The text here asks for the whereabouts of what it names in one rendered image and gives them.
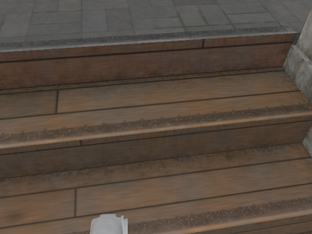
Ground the robot left thigh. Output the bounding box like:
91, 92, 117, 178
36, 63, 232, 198
90, 214, 128, 234

